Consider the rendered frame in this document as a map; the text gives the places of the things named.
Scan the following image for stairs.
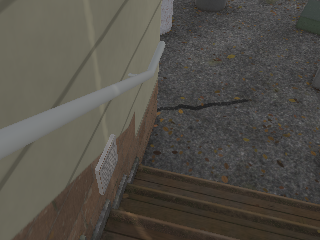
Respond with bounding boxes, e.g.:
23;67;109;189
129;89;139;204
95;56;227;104
100;165;320;240

